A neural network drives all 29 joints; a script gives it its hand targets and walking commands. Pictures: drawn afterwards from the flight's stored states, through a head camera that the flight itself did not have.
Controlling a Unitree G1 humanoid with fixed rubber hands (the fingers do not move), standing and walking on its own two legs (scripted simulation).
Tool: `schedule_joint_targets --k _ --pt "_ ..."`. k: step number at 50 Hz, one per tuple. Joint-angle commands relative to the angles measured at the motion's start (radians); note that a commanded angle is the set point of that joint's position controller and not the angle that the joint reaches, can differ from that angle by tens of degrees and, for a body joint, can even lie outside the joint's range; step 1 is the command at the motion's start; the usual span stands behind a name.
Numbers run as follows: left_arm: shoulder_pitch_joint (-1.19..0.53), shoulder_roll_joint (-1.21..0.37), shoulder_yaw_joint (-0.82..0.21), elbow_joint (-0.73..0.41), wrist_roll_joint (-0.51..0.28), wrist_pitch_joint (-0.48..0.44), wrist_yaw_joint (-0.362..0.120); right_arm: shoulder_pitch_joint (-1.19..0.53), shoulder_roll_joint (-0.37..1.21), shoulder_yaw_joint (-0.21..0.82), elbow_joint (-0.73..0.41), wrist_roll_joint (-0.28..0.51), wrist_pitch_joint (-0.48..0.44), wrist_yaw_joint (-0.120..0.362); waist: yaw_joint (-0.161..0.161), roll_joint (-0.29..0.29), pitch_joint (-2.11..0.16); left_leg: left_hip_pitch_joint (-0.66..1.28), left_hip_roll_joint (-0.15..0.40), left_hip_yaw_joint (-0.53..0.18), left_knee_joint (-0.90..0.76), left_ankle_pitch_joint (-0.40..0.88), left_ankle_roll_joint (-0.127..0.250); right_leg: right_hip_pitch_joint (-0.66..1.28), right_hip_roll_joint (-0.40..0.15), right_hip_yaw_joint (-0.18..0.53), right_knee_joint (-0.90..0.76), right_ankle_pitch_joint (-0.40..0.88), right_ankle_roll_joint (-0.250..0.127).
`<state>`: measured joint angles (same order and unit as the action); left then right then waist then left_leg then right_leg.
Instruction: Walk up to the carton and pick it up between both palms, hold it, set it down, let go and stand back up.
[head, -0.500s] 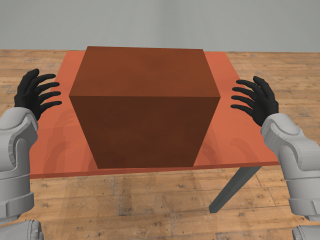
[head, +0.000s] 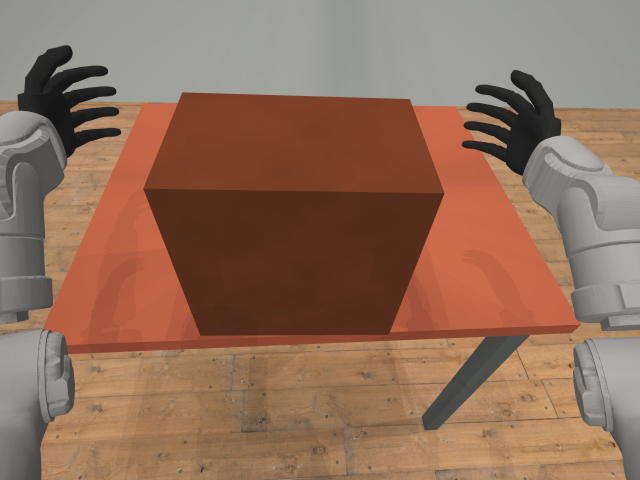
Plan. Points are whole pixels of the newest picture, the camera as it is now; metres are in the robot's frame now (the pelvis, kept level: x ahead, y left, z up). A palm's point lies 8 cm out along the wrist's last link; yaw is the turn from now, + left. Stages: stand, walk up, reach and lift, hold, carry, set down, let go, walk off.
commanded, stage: reach and lift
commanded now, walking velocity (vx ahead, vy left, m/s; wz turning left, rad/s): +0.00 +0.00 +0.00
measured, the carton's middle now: (296, 226) +0.42 +0.05 +0.08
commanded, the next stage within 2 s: none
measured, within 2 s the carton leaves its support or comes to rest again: neither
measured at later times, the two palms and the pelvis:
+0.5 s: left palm (70, 147) +0.40 +0.29 +0.22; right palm (504, 159) +0.43 -0.20 +0.20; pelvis +0.01 +0.00 +0.00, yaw +1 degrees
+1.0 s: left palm (101, 200) +0.39 +0.28 +0.14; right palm (476, 204) +0.42 -0.19 +0.13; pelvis +0.01 +0.00 +0.00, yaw +2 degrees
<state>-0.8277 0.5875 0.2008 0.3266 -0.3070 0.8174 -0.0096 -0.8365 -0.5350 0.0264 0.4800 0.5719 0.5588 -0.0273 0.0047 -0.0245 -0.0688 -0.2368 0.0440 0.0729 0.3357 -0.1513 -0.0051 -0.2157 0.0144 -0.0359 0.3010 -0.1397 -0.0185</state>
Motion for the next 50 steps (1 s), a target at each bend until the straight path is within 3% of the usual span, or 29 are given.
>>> schedule_joint_targets --k 1,8,16,21,26,29,34,38,42,47,50 --pt "-0.482 0.216 0.022 -0.08 -0.008 -0.039 -0.003 -0.509 -0.21 -0.065 -0.043 0.013 -0.039 0.005 -0.009 0.066 -0.464 0.162 -0.025 -0.049 0.017 0.288 0.018 0.155 0.012 0.046 0.011 0.27 -0.001" --pt "-0.569 0.22 -0.014 0.034 -0.012 -0.044 -0.008 -0.61 -0.215 -0.032 0.076 0.022 -0.034 0.01 -0.009 0.071 -0.484 0.167 -0.025 -0.053 0.023 0.311 0.018 0.166 0.015 0.035 0.011 0.297 0.005" --pt "-0.453 0.17 -0.032 0.158 0.036 -0.108 -0.045 -0.514 -0.153 0.037 0.179 0.026 -0.068 0.005 -0.004 0.037 -0.397 0.184 -0.034 -0.052 0.006 0.319 0.027 0.213 0.013 0.03 -0.018 0.289 0.016" --pt "-0.344 0.133 -0.022 0.09 0.059 -0.189 -0.056 -0.387 -0.107 0.013 0.1 -0.005 -0.135 0.001 -0.003 0.035 -0.368 0.197 -0.047 -0.046 0.01 0.342 0.015 0.234 0.018 0.023 -0.021 0.276 0.02" --pt "-0.395 0.149 -0.013 -0.09 0.021 -0.25 -0.02 -0.405 -0.115 -0.103 -0.087 -0.076 -0.208 -0.003 0.001 0.071 -0.451 0.213 -0.054 -0.038 0.038 0.361 -0.014 0.175 0.036 0.003 0.004 0.267 0.022" --pt "-0.418 0.148 -0.011 -0.117 0.007 -0.274 0.003 -0.418 -0.122 -0.149 -0.123 -0.121 -0.231 -0.005 0.004 0.093 -0.517 0.236 -0.049 -0.041 0.052 0.352 -0.025 0.134 0.04 -0.003 0.011 0.257 0.015" --pt "-0.367 0.111 -0.02 -0.005 0.017 -0.297 0.015 -0.366 -0.108 -0.138 0.004 -0.154 -0.23 0.002 0.008 0.087 -0.553 0.213 -0.038 -0.053 0.045 0.296 -0.009 0.123 0.03 0.007 0.01 0.208 0.008" --pt "-0.292 0.068 -0.035 0.13 0.04 -0.323 -0.003 -0.31 -0.067 -0.078 0.126 -0.153 -0.231 0.004 0.01 0.04 -0.472 0.158 -0.039 -0.056 0.026 0.273 0.014 0.157 0.017 0.021 0.0 0.181 0.017" --pt "-0.255 0.038 -0.057 0.203 0.049 -0.384 -0.026 -0.28 -0.018 -0.04 0.16 -0.146 -0.271 0.001 0.019 0.009 -0.393 0.128 -0.05 -0.052 0.022 0.274 0.017 0.172 0.014 0.02 -0.002 0.172 0.034" --pt "-0.269 0.022 -0.079 0.214 0.048 -0.495 -0.03 -0.265 0.018 -0.051 0.137 -0.165 -0.358 -0.007 0.032 0.038 -0.37 0.133 -0.059 -0.048 0.039 0.288 -0.004 0.134 0.022 0.007 0.0 0.152 0.041" --pt "-0.296 0.002 -0.094 0.179 0.05 -0.555 -0.013 -0.274 -0.001 -0.084 0.129 -0.185 -0.418 -0.007 0.036 0.099 -0.416 0.188 -0.053 -0.054 0.062 0.322 -0.034 0.073 0.038 -0.009 0.002 0.151 0.028"
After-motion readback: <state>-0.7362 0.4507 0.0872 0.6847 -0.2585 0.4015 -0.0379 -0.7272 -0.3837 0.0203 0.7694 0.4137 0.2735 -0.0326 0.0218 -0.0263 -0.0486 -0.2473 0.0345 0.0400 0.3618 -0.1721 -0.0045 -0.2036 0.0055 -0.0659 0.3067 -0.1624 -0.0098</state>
